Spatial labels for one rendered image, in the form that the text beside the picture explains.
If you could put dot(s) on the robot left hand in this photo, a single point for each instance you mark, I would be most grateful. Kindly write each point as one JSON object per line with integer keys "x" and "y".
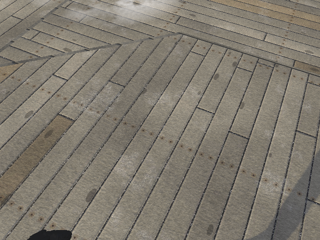
{"x": 51, "y": 235}

